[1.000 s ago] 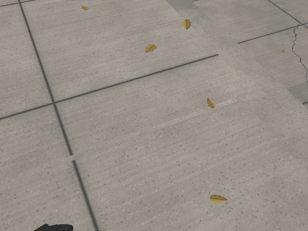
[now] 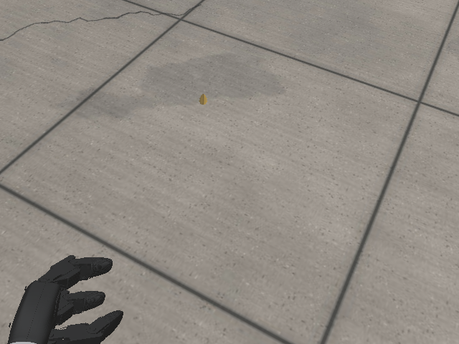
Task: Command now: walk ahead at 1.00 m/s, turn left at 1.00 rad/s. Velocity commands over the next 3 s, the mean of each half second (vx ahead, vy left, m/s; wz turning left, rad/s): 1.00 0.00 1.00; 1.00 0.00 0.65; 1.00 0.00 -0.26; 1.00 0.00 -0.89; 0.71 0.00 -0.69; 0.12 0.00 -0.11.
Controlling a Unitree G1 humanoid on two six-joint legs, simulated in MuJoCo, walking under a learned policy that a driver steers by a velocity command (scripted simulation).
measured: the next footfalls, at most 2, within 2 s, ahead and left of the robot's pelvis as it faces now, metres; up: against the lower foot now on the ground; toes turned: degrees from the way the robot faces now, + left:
right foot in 0.14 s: +0.34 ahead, -0.19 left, -0.04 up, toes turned +17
left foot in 0.60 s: +0.66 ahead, +0.12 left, -0.04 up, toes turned +39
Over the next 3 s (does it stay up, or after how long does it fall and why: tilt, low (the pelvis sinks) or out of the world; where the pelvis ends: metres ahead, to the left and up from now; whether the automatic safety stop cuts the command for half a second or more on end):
stays up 2.05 0.81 -0.04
